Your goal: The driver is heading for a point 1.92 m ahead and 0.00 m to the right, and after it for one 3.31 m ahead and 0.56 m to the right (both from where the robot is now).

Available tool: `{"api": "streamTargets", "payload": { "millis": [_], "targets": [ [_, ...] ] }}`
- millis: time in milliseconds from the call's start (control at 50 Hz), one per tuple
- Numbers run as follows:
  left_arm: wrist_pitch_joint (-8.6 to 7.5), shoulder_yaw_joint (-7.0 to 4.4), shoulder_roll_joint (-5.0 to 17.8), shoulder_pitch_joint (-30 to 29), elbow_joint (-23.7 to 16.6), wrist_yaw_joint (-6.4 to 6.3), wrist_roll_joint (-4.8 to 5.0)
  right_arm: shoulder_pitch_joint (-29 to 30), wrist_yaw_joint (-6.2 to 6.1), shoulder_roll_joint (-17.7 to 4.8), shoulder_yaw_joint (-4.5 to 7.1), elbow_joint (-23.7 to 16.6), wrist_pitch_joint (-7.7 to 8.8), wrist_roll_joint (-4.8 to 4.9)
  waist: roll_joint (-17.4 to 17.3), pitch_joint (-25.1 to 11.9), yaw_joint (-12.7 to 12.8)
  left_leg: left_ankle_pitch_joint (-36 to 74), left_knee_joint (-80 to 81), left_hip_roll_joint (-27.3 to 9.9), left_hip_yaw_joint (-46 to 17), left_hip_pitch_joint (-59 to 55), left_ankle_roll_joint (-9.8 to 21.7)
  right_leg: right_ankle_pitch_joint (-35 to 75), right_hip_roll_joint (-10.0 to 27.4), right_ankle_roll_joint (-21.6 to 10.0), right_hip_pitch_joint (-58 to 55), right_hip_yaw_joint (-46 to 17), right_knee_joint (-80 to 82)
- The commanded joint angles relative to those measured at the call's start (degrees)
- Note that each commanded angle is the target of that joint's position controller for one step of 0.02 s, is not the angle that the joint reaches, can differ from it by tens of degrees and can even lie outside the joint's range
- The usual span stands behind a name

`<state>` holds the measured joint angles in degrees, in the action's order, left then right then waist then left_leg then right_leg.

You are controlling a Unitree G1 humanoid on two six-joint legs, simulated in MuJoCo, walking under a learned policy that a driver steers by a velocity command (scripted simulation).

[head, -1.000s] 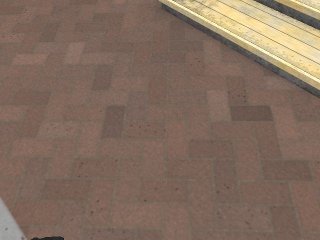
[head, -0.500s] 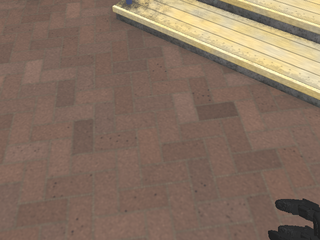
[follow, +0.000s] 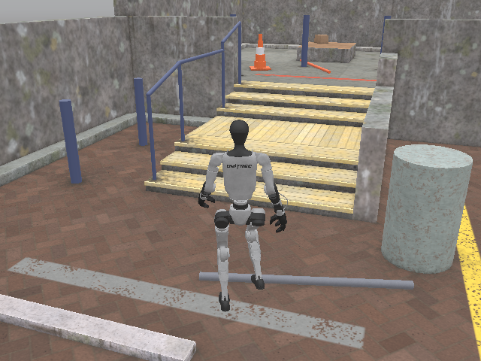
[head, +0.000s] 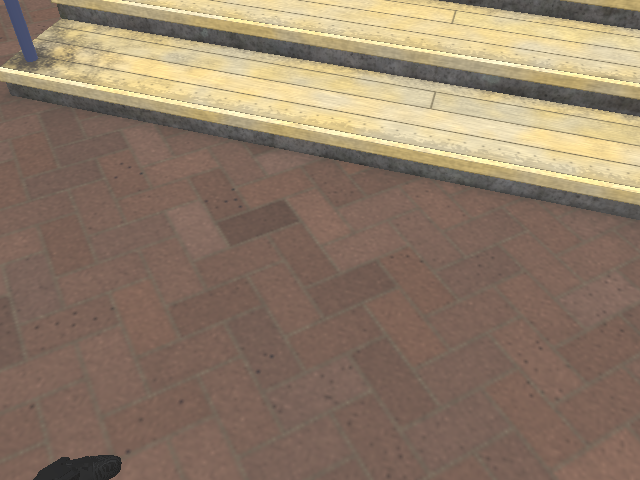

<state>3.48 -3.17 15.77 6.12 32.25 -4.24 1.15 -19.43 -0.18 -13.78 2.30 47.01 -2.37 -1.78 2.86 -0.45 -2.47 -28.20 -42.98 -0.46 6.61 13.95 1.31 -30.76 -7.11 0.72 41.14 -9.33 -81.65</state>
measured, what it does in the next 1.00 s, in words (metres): steps on the spot: right foot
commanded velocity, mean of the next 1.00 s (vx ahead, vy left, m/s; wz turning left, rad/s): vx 0.01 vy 0.00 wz -0.03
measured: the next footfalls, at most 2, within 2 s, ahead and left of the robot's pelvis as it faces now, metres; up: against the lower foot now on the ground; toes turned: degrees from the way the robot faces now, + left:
right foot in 0.20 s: +0.04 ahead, -0.17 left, +0.00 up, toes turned +3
right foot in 1.40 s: +0.31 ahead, -0.17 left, +0.03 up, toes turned -2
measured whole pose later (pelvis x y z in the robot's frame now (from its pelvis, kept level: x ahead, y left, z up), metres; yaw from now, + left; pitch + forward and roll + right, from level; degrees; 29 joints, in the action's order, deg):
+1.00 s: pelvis +0.00 -0.05 +0.02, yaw +0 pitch -1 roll +0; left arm 0.7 -2.5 11.6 10.1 53.0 -1.0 1.1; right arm -22.6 -3.7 -12.1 0.9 53.4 0.5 0.2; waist -0.5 0.1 -1.4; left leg -25.1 -35.3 -5.1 2.8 11.2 -2.5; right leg -21.7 -0.9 -1.5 16.8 -2.3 -37.2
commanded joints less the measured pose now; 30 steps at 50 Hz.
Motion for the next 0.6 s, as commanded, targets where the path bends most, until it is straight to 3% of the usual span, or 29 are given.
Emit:
{"api": "streamTargets", "payload": {
  "millis": [20, 60, 100, 120, 140, 160, 180, 200, 220, 240, 260, 280, 300, 380, 600],
  "targets": [
    [0.1, -2.67, 8.7, 1.4, -2.8, -0.57, -1.6, 20.5, -2.72, -5.6, -0.84, -10.4, 3.98, 0.16, -5.2, 12.0, 8.3, 4.3, 31.0, -17.1, -24.5, 15.7, 9.5, 15.5, 4.5, 3.5, 0.0, -4.4, -5.5],
    [-0.2, -1.41, 4.3, 0.0, -3.1, 0.77, -1.28, 13.4, -3.79, -3.8, -1.4, -8.0, 4.28, 0.7, -5.5, 7.0, 5.5, 7.9, 28.8, -12.9, -16.3, 6.9, 8.5, 20.5, 7.2, 4.0, -5.1, -2.5, 9.7],
    [-0.94, 0.93, -1.7, -4.3, -3.9, 2.42, -1.4, 6.3, -3.77, -5.0, -0.87, -5.0, 3.52, 1.92, -9.5, 2.0, 1.9, 13.6, 25.9, -8.9, -9.0, -0.4, 7.1, 15.7, 10.2, 4.4, -13.7, 4.7, 31.7],
    [-1.21, 1.37, -3.1, -4.8, -3.5, 3.02, -0.94, 2.8, -3.51, -6.1, -0.4, -4.0, 3.07, 2.05, -11.5, 0.6, 0.4, 15.7, 24.9, -8.7, -8.0, -0.9, 7.4, 7.7, 8.8, 4.8, -18.9, 8.4, 37.4],
    [-1.47, 1.27, -2.4, -4.0, -2.8, 3.42, -0.8, -0.3, -3.09, -7.2, 0.05, -3.3, 2.69, 2.03, -11.7, 0.1, -0.7, 16.7, 23.4, -9.6, -8.9, -1.9, 7.7, 3.8, 7.4, 4.9, -22.0, 11.0, 42.3],
    [-1.88, 0.98, -1.6, -1.7, -1.6, 3.61, -0.89, -1.1, -2.71, -7.7, 0.25, -3.1, 2.41, 2.43, -10.3, 0.4, -0.1, 17.3, 21.4, -9.9, -9.4, -2.5, 7.1, 9.0, 7.0, 4.1, -25.1, 11.7, 51.5],
    [-2.22, 0.41, 0.6, 0.7, -0.3, 3.42, -1.15, -3.8, -2.35, -7.2, 0.24, -2.4, 2.51, 2.59, -8.5, 0.4, 0.0, 19.9, 19.8, -9.6, -10.0, -2.4, 5.3, 17.7, 7.2, 2.8, -29.0, 10.0, 58.9],
    [-2.45, -0.67, 5.0, 4.0, 0.2, 2.59, -1.13, -4.9, -2.03, -6.3, -0.06, -2.5, 3.32, 1.7, -5.2, -2.9, 0.2, 21.3, 17.0, -8.1, -8.6, 0.1, 2.0, 35.5, 11.3, 1.1, -36.9, 3.5, 58.3],
    [-2.31, -1.18, 8.3, 4.1, 0.4, 2.07, -1.76, -7.3, -1.2, -4.6, -0.48, -3.4, 4.67, 0.33, 2.8, -5.7, -3.0, 18.9, 16.7, -4.5, -5.3, 4.9, -1.4, 49.3, 15.1, -3.2, -41.1, -0.9, 50.7],
    [-2.25, -0.36, 3.4, 4.9, 1.6, 2.52, -1.92, -4.5, -1.16, -3.0, -1.1, -3.3, 4.83, 0.43, 5.2, -8.3, -0.7, 12.9, 17.5, -3.3, -2.9, -1.0, -3.9, 40.5, 14.4, -6.2, -35.1, 0.1, 51.1],
    [-2.39, 0.16, 1.3, 4.1, 1.9, 2.86, -1.77, -0.4, -1.21, -3.8, -0.84, -3.9, 4.41, 0.72, 2.6, -5.1, 0.6, 13.5, 16.4, -2.3, -1.7, -1.8, -5.4, 33.9, 12.6, -6.1, -32.2, 0.7, 52.3],
    [-2.51, 0.19, 1.3, 3.9, 2.4, 2.94, -2.29, 0.5, -1.41, -3.3, -0.74, -3.7, 3.85, 0.92, 1.2, -3.9, 0.7, 13.0, 15.2, -1.9, -0.8, -1.8, -5.7, 29.7, 12.0, -5.5, -30.4, 1.1, 53.5],
    [-2.76, 0.15, 1.9, 3.1, 2.4, 2.96, -2.4, 0.5, -1.84, -3.0, -0.72, -3.7, 3.13, 0.84, 2.0, -2.3, 0.4, 12.6, 14.7, -1.8, -0.6, -1.9, -5.7, 26.9, 12.0, -5.4, -28.5, 0.6, 54.7],
    [-3.67, 0.6, 1.4, 2.7, 3.7, 3.19, -2.06, -0.4, -2.93, -3.6, -0.31, -3.2, 1.89, 0.72, 3.0, 1.4, 0.1, 12.6, 15.0, -2.5, -2.0, -2.7, -5.6, 20.4, 12.3, -5.7, -23.8, -1.2, 58.1],
    [-4.07, 0.42, 1.4, 1.6, 8.3, 3.3, -1.66, -1.1, -2.96, -5.2, 0.37, 0.0, 2.68, 1.08, -0.8, 0.5, 0.7, 14.8, 16.8, -3.8, -2.2, -2.4, -6.6, 23.8, 10.3, -4.9, -26.7, 1.7, 56.6]
  ]
}}
Keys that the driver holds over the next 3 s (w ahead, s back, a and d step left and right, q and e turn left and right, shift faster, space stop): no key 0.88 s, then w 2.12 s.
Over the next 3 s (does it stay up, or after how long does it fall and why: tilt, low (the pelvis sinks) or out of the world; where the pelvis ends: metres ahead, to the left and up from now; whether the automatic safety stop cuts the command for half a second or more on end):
stays up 0.99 -0.09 0.02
